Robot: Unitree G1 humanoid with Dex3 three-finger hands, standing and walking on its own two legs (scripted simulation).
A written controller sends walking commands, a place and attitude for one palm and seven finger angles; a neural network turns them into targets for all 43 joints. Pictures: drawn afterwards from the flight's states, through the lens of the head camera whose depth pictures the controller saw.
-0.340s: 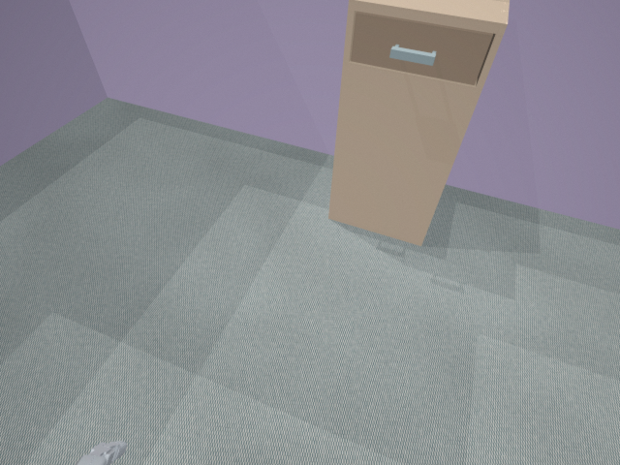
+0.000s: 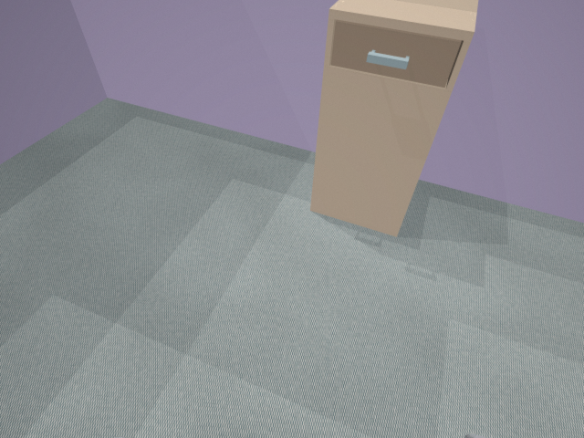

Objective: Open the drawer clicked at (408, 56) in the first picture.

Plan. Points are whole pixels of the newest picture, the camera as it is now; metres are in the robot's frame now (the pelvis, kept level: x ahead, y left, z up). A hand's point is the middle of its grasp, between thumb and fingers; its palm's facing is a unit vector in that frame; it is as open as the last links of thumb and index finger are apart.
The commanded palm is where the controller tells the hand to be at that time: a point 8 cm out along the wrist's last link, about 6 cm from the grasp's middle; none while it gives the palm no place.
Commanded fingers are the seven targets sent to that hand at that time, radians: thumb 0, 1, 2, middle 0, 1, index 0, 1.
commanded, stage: stand and wait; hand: left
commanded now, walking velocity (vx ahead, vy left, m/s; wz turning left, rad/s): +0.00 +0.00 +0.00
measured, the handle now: (388, 58) +1.18 -0.23 +0.03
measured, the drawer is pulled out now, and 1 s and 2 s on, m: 0.00 0.00 0.00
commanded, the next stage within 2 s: look at it before walking up in 0.48 s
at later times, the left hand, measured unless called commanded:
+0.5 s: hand out of the picture +0.06 +0.23 -0.15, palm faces -0.04 -0.94 -0.33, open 7.4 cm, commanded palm none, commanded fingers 0.00 0.90 0.90 -0.20 -0.30 -0.20 -0.30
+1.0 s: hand out of the picture +0.08 +0.23 -0.15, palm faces -0.04 -0.94 -0.33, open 7.4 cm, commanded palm none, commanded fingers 0.00 0.90 0.90 -0.20 -0.30 -0.20 -0.30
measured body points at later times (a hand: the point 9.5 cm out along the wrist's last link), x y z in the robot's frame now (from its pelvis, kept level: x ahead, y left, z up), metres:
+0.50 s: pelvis -0.01 -0.01 +0.00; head -0.01 -0.01 +0.45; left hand +0.07 +0.28 -0.13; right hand +0.05 -0.31 -0.13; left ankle -0.01 +0.10 -0.74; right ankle +0.00 -0.14 -0.74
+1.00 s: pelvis +0.00 -0.02 +0.00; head +0.00 -0.02 +0.45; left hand +0.08 +0.28 -0.13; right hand +0.08 -0.31 -0.13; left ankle -0.01 +0.10 -0.74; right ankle +0.00 -0.14 -0.74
